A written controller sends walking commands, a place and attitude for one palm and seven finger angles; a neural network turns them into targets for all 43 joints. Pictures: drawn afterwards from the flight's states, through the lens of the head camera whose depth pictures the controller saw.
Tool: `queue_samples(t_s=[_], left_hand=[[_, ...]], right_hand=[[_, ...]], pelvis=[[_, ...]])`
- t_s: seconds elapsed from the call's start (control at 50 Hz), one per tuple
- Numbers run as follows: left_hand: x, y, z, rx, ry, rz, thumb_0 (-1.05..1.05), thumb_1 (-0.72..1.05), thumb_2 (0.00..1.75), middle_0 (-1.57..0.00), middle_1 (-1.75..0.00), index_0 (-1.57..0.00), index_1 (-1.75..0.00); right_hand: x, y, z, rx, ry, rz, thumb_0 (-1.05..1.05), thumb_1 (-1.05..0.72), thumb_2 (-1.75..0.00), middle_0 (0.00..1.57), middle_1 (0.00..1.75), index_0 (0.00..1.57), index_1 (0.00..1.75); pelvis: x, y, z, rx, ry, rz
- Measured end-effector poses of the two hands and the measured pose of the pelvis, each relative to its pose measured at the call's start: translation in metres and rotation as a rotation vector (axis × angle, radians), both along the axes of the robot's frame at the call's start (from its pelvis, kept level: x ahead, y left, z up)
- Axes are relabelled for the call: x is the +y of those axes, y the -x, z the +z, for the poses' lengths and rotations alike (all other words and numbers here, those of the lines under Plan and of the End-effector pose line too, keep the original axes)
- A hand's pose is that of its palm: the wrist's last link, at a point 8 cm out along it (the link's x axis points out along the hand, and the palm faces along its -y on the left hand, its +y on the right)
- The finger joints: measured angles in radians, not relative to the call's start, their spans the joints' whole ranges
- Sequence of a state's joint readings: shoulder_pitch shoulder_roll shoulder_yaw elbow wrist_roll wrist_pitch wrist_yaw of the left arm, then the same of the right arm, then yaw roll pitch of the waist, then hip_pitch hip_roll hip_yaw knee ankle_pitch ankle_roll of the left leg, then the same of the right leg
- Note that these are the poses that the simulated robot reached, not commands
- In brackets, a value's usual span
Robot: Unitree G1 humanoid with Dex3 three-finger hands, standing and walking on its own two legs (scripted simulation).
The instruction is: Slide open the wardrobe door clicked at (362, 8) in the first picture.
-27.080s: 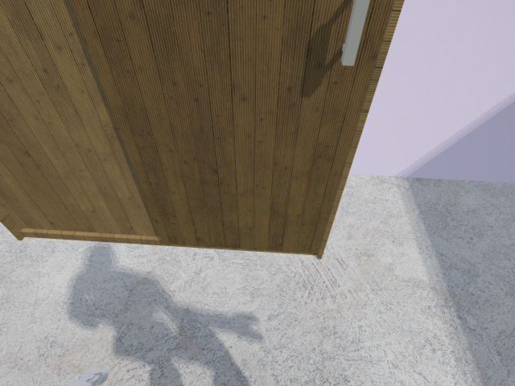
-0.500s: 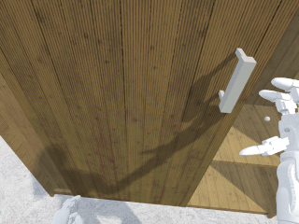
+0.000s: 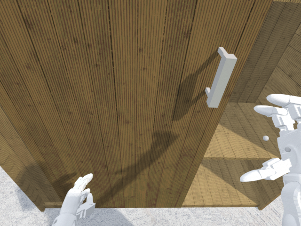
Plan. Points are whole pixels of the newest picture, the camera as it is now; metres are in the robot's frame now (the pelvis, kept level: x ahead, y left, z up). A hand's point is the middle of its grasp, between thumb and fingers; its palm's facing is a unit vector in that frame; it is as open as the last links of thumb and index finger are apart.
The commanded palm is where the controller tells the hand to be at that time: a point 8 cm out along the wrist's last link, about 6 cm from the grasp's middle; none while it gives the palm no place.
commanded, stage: draw the hand back to the body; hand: right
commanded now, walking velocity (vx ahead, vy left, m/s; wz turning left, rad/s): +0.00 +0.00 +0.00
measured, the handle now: (217, 77) +0.41 -0.16 +0.24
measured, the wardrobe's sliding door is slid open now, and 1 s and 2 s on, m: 0.53 0.53 0.53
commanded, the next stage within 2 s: step back with the hand held close in 1.58 s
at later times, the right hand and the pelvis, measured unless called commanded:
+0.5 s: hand (269, 150) +0.22 -0.23 +0.20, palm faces +0.14 +0.99 -0.08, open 14.6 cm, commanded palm +0.18 -0.28 +0.20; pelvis +0.00 +0.00 +0.00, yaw +0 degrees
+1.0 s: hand (279, 149) +0.23 -0.26 +0.18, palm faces +0.41 +0.84 -0.35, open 10.8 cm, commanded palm +0.18 -0.31 +0.19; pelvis +0.02 -0.02 +0.01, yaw +2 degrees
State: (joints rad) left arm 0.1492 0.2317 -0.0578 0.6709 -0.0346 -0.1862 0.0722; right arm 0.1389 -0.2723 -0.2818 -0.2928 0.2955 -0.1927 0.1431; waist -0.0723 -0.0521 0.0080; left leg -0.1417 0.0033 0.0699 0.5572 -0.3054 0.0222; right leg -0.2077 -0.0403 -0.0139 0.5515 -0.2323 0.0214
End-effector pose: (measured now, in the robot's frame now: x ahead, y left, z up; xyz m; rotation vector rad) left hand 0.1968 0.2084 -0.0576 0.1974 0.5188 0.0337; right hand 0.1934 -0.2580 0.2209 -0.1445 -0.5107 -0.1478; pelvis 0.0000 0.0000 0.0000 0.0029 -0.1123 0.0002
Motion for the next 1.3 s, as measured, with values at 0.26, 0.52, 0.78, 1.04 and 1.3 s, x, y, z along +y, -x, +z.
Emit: queue_samples(t_s=[0.26,0.52,0.78,1.04,1.3], left_hand=[[0.016,0.005,-0.002,0.000,0.018,0.078,0.02,0.91,0.90,-0.20,-0.30,-0.20,-0.30],[0.017,-0.007,0.017,-0.080,-0.013,0.056,0.02,0.91,0.90,-0.20,-0.30,-0.20,-0.30],[0.000,0.021,-0.012,0.099,-0.033,0.040,0.01,0.90,0.90,-0.20,-0.30,-0.20,-0.30],[-0.003,0.016,-0.014,0.134,-0.024,0.092,0.02,0.90,0.90,-0.20,-0.30,-0.20,-0.30],[0.002,-0.007,-0.002,0.095,-0.044,0.075,0.01,0.91,0.90,-0.20,-0.30,-0.20,-0.30]], right_hand=[[-0.004,-0.012,-0.008,0.394,-0.039,0.061,-0.01,0.55,-0.19,0.26,1.15,0.26,1.15],[-0.020,0.006,-0.023,0.410,-0.085,0.004,-0.01,0.52,-0.21,0.25,1.13,0.26,1.13],[-0.039,0.024,-0.024,0.253,0.131,-0.345,-0.01,0.16,-0.38,0.24,0.93,0.25,0.92],[-0.046,0.006,-0.027,0.282,0.183,-0.321,0.00,-0.30,-0.60,0.23,0.65,0.23,0.65],[-0.056,0.018,-0.035,0.336,0.168,-0.384,0.01,-0.75,-0.82,0.22,0.39,0.22,0.39]], pelvis=[[0.000,-0.006,0.006,-0.015,0.002,0.006],[-0.001,-0.003,0.005,-0.028,-0.002,0.000],[-0.012,-0.008,0.010,-0.015,-0.007,0.019],[-0.023,-0.026,0.012,-0.009,-0.001,0.040],[-0.020,-0.030,0.012,-0.008,-0.004,0.031]])
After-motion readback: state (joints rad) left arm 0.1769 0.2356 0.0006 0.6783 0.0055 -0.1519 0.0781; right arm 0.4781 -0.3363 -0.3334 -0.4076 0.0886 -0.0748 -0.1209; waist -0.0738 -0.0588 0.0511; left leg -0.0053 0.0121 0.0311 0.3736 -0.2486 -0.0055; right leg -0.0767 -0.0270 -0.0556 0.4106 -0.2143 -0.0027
